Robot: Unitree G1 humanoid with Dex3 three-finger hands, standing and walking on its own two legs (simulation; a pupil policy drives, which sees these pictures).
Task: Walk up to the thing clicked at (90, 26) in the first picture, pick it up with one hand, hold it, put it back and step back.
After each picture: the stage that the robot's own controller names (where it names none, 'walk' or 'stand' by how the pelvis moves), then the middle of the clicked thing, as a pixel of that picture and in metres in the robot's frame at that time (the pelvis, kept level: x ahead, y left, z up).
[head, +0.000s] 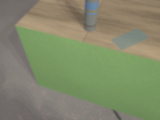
stand; (91, 8) +0.78 +0.01 +0.03
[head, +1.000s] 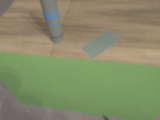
walk; (52, 18) +0.66 +0.21 +0.05
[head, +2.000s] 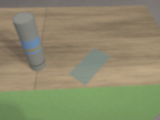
stand; (31, 45) +0.48 +0.24 +0.05
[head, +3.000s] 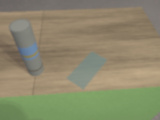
stand; (29, 51) +0.47 +0.24 +0.03
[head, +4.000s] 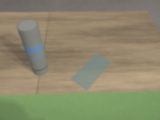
stand; (35, 50) +0.47 +0.23 +0.03
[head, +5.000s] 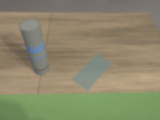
stand; (36, 50) +0.48 +0.22 +0.03
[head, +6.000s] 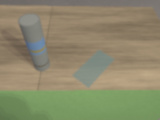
rise first; (36, 46) +0.48 +0.22 +0.03
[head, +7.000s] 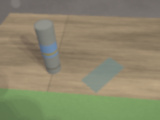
rise first; (49, 49) +0.49 +0.21 +0.03
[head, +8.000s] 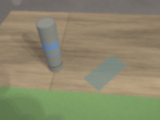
go down; (51, 47) +0.49 +0.20 +0.04
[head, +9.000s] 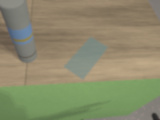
go down; (21, 33) +0.48 +0.19 +0.07
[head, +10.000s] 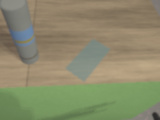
approach; (23, 35) +0.48 +0.20 +0.07
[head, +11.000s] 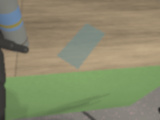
close in; (9, 19) +0.50 +0.21 +0.11
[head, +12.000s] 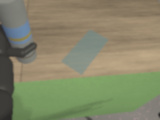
lift; (18, 32) +0.46 +0.19 +0.10
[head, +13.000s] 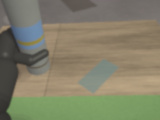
lift; (30, 35) +0.33 +0.16 +0.27
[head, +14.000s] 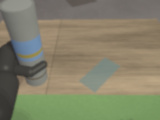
hold; (29, 48) +0.33 +0.18 +0.22
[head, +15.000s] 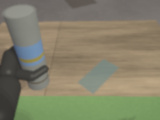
hold; (31, 53) +0.33 +0.17 +0.20
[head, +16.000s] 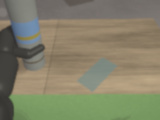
crouch; (27, 32) +0.38 +0.18 +0.23
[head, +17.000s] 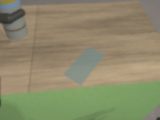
lower; out of the picture +0.50 +0.21 +0.24
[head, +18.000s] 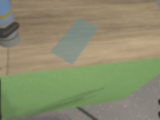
lower; out of the picture +0.52 +0.21 +0.11
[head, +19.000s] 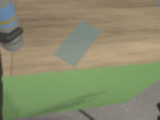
lower; (3, 15) +0.50 +0.21 +0.11
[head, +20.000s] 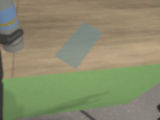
lower; (4, 17) +0.50 +0.21 +0.11
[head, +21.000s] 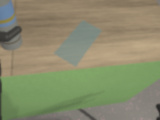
lower; (1, 14) +0.50 +0.21 +0.11
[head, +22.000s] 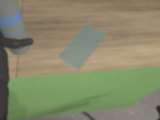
open; (10, 22) +0.49 +0.20 +0.11
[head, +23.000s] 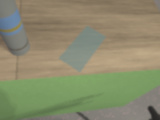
sink last; (8, 22) +0.48 +0.20 +0.10
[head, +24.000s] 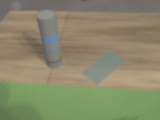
sink last; (50, 42) +0.51 +0.20 +0.08
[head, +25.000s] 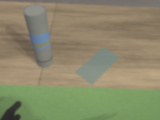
stand; (40, 40) +0.48 +0.20 +0.08
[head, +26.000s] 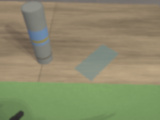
stand; (39, 36) +0.50 +0.20 +0.09
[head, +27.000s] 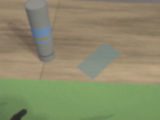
stand; (42, 34) +0.50 +0.20 +0.09
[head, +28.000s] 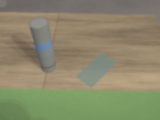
stand; (44, 48) +0.50 +0.20 +0.03
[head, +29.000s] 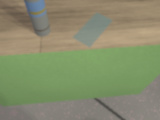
walk; (36, 8) +0.59 +0.22 +0.06
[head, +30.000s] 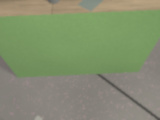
walk; out of the picture +0.86 +0.23 +0.06
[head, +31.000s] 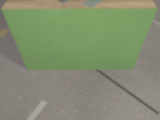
walk; out of the picture +1.12 +0.24 +0.05
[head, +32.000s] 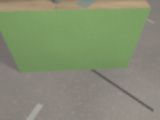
stand; out of the picture +1.09 +0.25 +0.03
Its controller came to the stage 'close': yes
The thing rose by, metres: 0.20
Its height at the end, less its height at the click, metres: +0.00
